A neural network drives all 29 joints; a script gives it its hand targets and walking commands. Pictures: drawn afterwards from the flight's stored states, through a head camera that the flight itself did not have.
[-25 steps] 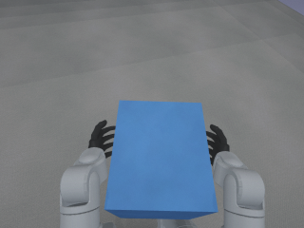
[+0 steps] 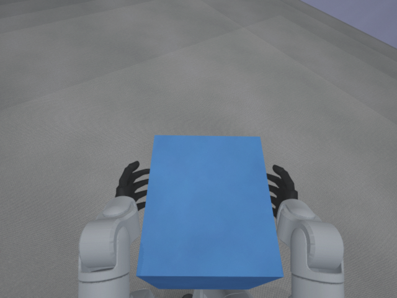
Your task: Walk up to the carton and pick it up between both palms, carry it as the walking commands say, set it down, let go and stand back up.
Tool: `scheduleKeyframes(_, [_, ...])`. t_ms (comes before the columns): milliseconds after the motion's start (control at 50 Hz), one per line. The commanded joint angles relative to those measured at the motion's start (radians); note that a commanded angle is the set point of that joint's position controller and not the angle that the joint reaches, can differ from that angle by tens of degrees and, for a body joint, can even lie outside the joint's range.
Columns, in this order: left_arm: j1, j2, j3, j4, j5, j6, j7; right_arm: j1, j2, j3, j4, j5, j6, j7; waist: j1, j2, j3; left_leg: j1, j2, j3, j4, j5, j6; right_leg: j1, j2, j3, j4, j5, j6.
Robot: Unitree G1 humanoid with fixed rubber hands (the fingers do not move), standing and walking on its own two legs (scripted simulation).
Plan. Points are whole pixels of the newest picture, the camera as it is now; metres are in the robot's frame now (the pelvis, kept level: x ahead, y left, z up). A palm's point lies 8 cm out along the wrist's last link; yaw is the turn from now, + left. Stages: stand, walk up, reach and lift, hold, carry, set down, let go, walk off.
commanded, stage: carry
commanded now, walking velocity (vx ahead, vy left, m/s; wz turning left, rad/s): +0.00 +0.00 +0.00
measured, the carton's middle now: (205, 218) +0.27 +0.00 +0.00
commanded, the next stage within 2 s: none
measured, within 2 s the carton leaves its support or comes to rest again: neither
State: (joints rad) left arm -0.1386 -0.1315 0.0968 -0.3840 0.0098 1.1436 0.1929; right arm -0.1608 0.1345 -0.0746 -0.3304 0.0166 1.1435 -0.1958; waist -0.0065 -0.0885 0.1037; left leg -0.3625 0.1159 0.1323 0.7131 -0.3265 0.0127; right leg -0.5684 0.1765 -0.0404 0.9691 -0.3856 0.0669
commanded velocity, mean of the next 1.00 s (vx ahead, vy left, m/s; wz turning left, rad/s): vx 0.00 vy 0.00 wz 0.00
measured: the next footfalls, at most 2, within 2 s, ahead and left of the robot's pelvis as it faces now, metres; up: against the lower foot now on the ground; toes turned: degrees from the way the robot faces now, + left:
right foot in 0.12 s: +0.06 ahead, -0.19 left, +0.00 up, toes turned -5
left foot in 0.42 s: -0.01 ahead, -0.01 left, +0.01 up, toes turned +1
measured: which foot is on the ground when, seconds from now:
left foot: down 0.00-0.14, up 0.16-0.40, down 0.42-0.76, up 0.78-0.86, down 0.88-1.00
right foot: up 0.00-0.10, down 0.12-0.86, up 0.88-1.00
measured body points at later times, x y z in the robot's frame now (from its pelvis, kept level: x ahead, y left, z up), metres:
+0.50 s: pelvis -0.09 -0.13 +0.01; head -0.11 -0.12 +0.45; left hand +0.19 +0.00 +0.07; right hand +0.17 -0.29 +0.08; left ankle -0.06 -0.01 -0.72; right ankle +0.02 -0.19 -0.72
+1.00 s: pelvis -0.23 -0.17 -0.01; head -0.27 -0.18 +0.44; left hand +0.06 -0.07 +0.07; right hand +0.02 -0.35 +0.06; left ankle -0.11 -0.08 -0.72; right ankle -0.19 -0.26 -0.64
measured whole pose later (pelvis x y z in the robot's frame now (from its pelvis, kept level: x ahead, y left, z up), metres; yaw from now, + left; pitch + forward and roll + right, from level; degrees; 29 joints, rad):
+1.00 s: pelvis -0.23 -0.17 -0.01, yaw -6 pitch -5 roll +0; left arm -0.20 -0.14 0.12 -0.13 0.03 1.12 0.17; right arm -0.19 0.14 -0.13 -0.18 -0.04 1.19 -0.19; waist -0.02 0.02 -0.01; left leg -0.39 0.08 0.17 0.69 -0.20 0.05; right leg -0.58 0.06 -0.04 1.26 -0.44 0.07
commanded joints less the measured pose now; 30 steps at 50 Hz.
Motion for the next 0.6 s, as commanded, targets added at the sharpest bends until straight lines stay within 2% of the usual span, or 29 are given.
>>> scheduleKeyframes(0, [-0.62,-0.934,-0.695,-0.284,-0.299,-0.049,-0.156,-0.531,0.954,0.609,-0.274,0.279,-0.058,0.183,0.016,0.265,-0.564,0.356,0.256,-0.148,-0.206,0.667,0.072,0.003,-0.195,0.106,-0.045,-0.028,-0.049])
scheduleKeyframes(20, [-0.635,-0.904,-0.689,-0.301,-0.305,-0.05,-0.15,-0.504,0.942,0.602,-0.253,0.27,-0.053,0.175,0.009,0.306,-0.589,0.335,0.209,-0.092,-0.143,0.723,0.045,0.112,-0.164,0.042,-0.191,-0.032,-0.048])
scheduleKeyframes(40, [-0.639,-0.894,-0.696,-0.317,-0.315,-0.045,-0.143,-0.478,0.923,0.597,-0.253,0.264,-0.041,0.164,0.002,0.369,-0.592,0.355,0.216,-0.085,-0.103,0.761,0.044,0.15,-0.14,-0.017,-0.293,-0.072,-0.043])
scheduleKeyframes(60, [-0.607,-0.904,-0.705,-0.309,-0.314,-0.04,-0.143,-0.453,0.913,0.592,-0.267,0.258,-0.042,0.159,0.004,0.4,-0.609,0.318,0.197,-0.059,-0.071,0.747,0.034,0.242,-0.099,-0.104,-0.404,-0.034,-0.04])
scheduleKeyframes(80, [-0.527,-0.889,-0.693,-0.25,-0.305,-0.023,-0.14,-0.408,0.879,0.573,-0.244,0.24,-0.031,0.148,0.012,0.399,-0.611,0.243,0.174,-0.037,-0.042,0.69,-0.008,0.357,-0.126,-0.092,-0.543,0.116,-0.041])
scheduleKeyframes(100, [-0.493,-0.867,-0.673,-0.187,-0.289,-0.005,-0.138,-0.401,0.847,0.564,-0.217,0.224,-0.016,0.135,0.009,0.302,-0.623,0.096,0.148,-0.045,0.005,0.484,-0.049,0.514,-0.207,-0.001,-0.555,0.272,-0.056])
scheduleKeyframes(120, [-0.485,-0.861,-0.662,-0.152,-0.288,0.005,-0.14,-0.409,0.827,0.554,-0.218,0.204,-0.004,0.126,0.005,0.061,-0.627,-0.108,0.083,-0.006,0.123,0.067,-0.113,0.669,-0.404,0.198,-0.514,0.8,-0.107])
scheduleKeyframes(140, [-0.503,-0.825,-0.632,-0.141,-0.273,0.006,-0.141,-0.451,0.814,0.591,-0.235,0.21,0.009,0.129,0.007,-0.264,-0.637,-0.226,-0.018,0.007,0.205,-0.352,-0.132,0.638,-0.593,0.458,-0.507,1.018,-0.234])
scheduleKeyframes(160, [-0.413,-0.84,-0.61,-0.09,-0.242,0.01,-0.143,-0.455,0.822,0.619,-0.243,0.221,0.013,0.136,0.016,-0.191,-0.611,-0.157,-0.001,-0.094,0.331,-0.366,-0.108,0.51,-0.545,0.428,-0.523,0.932,-0.261])
scheduleKeyframes(180, [-0.448,-0.866,-0.61,-0.091,-0.251,0.014,-0.148,-0.469,0.853,0.608,-0.2,0.225,0.014,0.141,0.015,-0.115,-0.6,-0.166,-0.009,-0.1,0.368,-0.33,-0.102,0.512,-0.528,0.37,-0.542,0.769,-0.241])
scheduleKeyframes(200, [-0.447,-0.894,-0.6,-0.089,-0.249,0.009,-0.156,-0.514,0.892,0.635,-0.224,0.245,0.009,0.145,0.017,-0.093,-0.621,-0.185,-0.015,-0.108,0.378,-0.27,-0.09,0.553,-0.497,0.307,-0.519,0.687,-0.222])
scheduleKeyframes(220, [-0.465,-0.916,-0.594,-0.105,-0.243,-0.003,-0.155,-0.582,0.921,0.658,-0.266,0.278,0.001,0.155,0.022,-0.132,-0.626,-0.213,-0.007,-0.113,0.361,-0.23,-0.084,0.558,-0.47,0.269,-0.484,0.726,-0.212])
scheduleKeyframes(240, [-0.499,-0.923,-0.586,-0.121,-0.247,-0.015,-0.157,-0.613,0.93,0.665,-0.271,0.289,-0.002,0.159,0.024,-0.156,-0.621,-0.2,-0.014,-0.117,0.333,-0.212,-0.072,0.548,-0.469,0.283,-0.506,0.654,-0.21])
scheduleKeyframes(280, [-0.527,-0.912,-0.562,-0.133,-0.238,-0.03,-0.151,-0.633,0.947,0.672,-0.247,0.311,0.001,0.163,0.025,-0.138,-0.616,-0.143,-0.039,-0.116,0.256,-0.203,-0.049,0.51,-0.466,0.265,-0.553,0.501,-0.209])
scheduleKeyframes(300, [-0.534,-0.916,-0.549,-0.115,-0.231,-0.033,-0.148,-0.674,0.95,0.683,-0.256,0.323,0.003,0.165,0.028,-0.149,-0.608,-0.107,-0.048,-0.113,0.202,-0.199,-0.04,0.468,-0.478,0.289,-0.588,0.381,-0.217])
scheduleKeyframes(320, [-0.534,-0.914,-0.545,-0.128,-0.225,-0.036,-0.146,-0.677,0.943,0.683,-0.261,0.327,0.0,0.166,0.029,-0.105,-0.597,-0.06,-0.06,-0.11,0.135,-0.194,-0.025,0.423,-0.478,0.286,-0.621,0.254,-0.223])
scheduleKeyframes(360, [-0.549,-0.902,-0.535,-0.133,-0.221,-0.039,-0.139,-0.679,0.962,0.684,-0.237,0.329,0.003,0.163,0.026,-0.137,-0.606,0.032,-0.099,-0.087,0.016,-0.166,0.013,0.374,-0.467,0.296,-0.719,-0.003,-0.196])
scheduleKeyframes(380, [-0.542,-0.896,-0.538,-0.123,-0.219,-0.036,-0.135,-0.649,0.956,0.676,-0.21,0.323,0.007,0.162,0.02,-0.129,-0.596,0.078,-0.105,-0.083,-0.088,-0.149,0.027,0.359,-0.458,0.294,-0.739,-0.058,-0.191])
scheduleKeyframes(400, [-0.506,-0.897,-0.537,-0.089,-0.214,-0.028,-0.133,-0.603,0.943,0.658,-0.188,0.306,0.009,0.158,0.011,-0.083,-0.59,0.151,-0.108,-0.07,-0.216,-0.085,0.04,0.338,-0.438,0.278,-0.728,-0.047,-0.174])
scheduleKeyframes(420, [-0.51,-0.886,-0.543,-0.094,-0.219,-0.024,-0.132,-0.582,0.946,0.635,-0.149,0.294,0.008,0.157,0.01,-0.018,-0.582,0.188,-0.106,-0.072,-0.249,-0.06,0.056,0.316,-0.395,0.228,-0.773,-0.087,-0.096])
scheduleKeyframes(440, [-0.584,-0.891,-0.58,-0.14,-0.244,-0.025,-0.14,-0.57,0.955,0.613,-0.137,0.275,-0.005,0.16,0.006,0.033,-0.546,0.156,-0.104,-0.105,-0.233,-0.13,0.079,0.286,-0.329,0.155,-0.794,-0.133,-0.022])
scheduleKeyframes(460, [-0.617,-0.897,-0.596,-0.146,-0.249,-0.022,-0.15,-0.564,0.953,0.598,-0.136,0.256,-0.013,0.159,0.006,0.055,-0.509,0.132,-0.109,-0.079,-0.248,-0.228,0.075,0.288,-0.309,0.134,-0.839,-0.167,0.043])
scheduleKeyframes(480, [-0.674,-0.906,-0.611,-0.167,-0.263,-0.023,-0.151,-0.591,0.965,0.592,-0.125,0.253,-0.014,0.161,0.007,0.051,-0.505,0.17,-0.112,-0.039,-0.253,-0.218,0.058,0.282,-0.322,0.16,-0.864,-0.144,0.046])
scheduleKeyframes(500, [-0.652,-0.907,-0.621,-0.162,-0.269,-0.02,-0.154,-0.575,0.964,0.591,-0.135,0.252,-0.015,0.159,0.007,0.041,-0.53,0.216,-0.122,-0.011,-0.255,-0.158,0.05,0.3,-0.314,0.149,-0.865,-0.102,0.048])
scheduleKeyframes(520, [-0.708,-0.911,-0.638,-0.208,-0.289,-0.026,-0.157,-0.568,0.977,0.571,-0.131,0.242,-0.024,0.154,-0.002,0.051,-0.551,0.247,-0.133,0.008,-0.292,-0.151,0.046,0.335,-0.294,0.108,-0.861,-0.053,0.072])
scheduleKeyframes(540, [-0.728,-0.911,-0.66,-0.228,-0.299,-0.028,-0.157,-0.561,0.972,0.565,-0.138,0.239,-0.028,0.151,-0.006,0.101,-0.543,0.244,-0.125,-0.003,-0.336,-0.138,0.046,0.354,-0.281,0.08,-0.833,-0.002,0.09])
scheduleKeyframes(560, [-0.746,-0.9,-0.667,-0.244,-0.307,-0.023,-0.159,-0.541,0.976,0.547,-0.117,0.233,-0.026,0.149,-0.01,0.127,-0.553,0.26,-0.112,-0.011,-0.372,-0.192,0.051,0.363,-0.25,0.049,-0.811,0.023,0.125])
scheduleKeyframes(580, [-0.737,-0.89,-0.66,-0.223,-0.296,-0.017,-0.157,-0.532,0.962,0.534,-0.109,0.222,-0.022,0.146,-0.012,0.126,-0.555,0.266,-0.092,-0.028,-0.4,-0.28,0.061,0.336,-0.219,0.02,-0.8,0.0,0.184])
